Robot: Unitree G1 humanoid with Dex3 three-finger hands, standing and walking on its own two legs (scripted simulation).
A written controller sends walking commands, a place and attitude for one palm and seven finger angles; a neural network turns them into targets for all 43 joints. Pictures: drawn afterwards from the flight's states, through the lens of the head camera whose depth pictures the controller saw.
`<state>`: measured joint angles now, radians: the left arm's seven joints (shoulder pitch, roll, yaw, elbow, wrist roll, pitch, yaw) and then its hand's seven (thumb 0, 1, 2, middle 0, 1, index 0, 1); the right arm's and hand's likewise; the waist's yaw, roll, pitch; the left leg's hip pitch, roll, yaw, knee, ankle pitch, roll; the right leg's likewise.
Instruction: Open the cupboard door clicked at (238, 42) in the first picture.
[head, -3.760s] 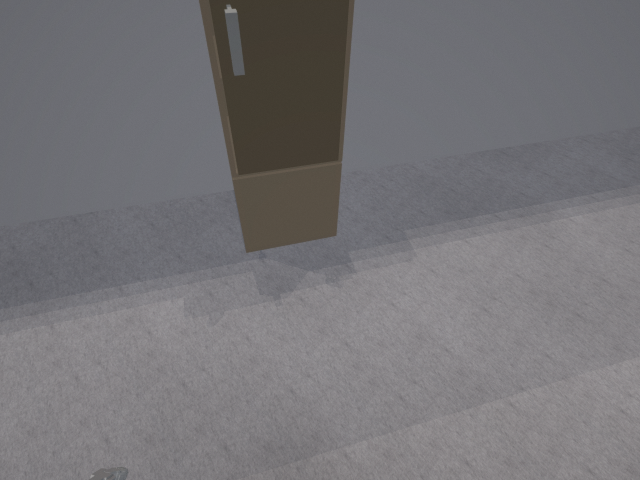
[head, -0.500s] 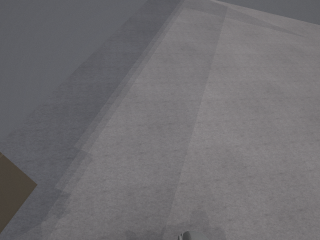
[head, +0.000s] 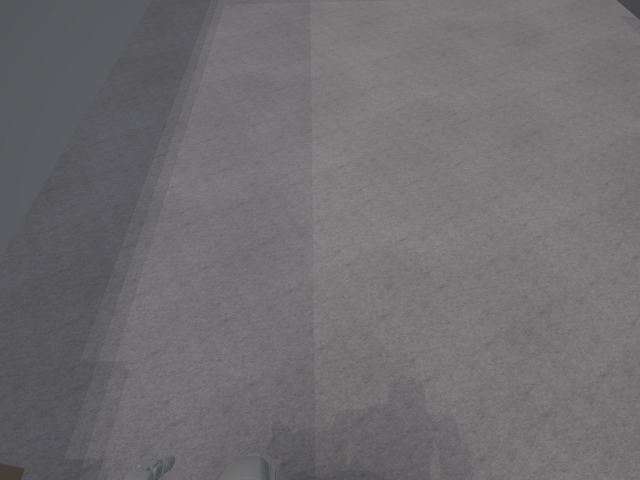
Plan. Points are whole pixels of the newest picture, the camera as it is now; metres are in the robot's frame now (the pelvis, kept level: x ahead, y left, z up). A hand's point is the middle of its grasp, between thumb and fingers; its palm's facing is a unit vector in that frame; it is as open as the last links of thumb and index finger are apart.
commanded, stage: walk to a spot facing it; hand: left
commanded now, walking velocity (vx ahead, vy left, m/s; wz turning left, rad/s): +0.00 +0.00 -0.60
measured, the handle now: out of the picture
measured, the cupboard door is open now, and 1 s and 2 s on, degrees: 0 0 0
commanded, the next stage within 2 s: turn to face it in 0.74 s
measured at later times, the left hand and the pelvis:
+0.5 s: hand out of the picture +0.14 +0.19 -0.16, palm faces -0.28 -0.94 -0.20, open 7.4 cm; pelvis -0.01 +0.02 +0.00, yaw -19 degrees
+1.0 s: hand (243, 468) +0.16 +0.13 -0.20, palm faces -0.38 -0.92 -0.14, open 7.4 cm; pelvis +0.11 -0.03 -0.02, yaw -26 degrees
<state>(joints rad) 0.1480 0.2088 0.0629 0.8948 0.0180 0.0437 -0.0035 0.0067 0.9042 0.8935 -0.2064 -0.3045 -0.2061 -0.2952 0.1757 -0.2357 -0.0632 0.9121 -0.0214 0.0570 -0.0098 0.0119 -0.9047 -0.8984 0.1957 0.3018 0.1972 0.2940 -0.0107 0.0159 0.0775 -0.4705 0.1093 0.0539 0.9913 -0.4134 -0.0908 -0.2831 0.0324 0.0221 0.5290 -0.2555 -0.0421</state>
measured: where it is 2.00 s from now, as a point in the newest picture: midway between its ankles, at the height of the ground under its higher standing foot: outside the picture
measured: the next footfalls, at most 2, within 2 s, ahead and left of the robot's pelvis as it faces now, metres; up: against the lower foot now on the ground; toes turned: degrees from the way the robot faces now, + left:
left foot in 0.16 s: +0.06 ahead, +0.14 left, +0.00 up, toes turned -1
right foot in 0.56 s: -0.03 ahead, -0.12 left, +0.00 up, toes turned -28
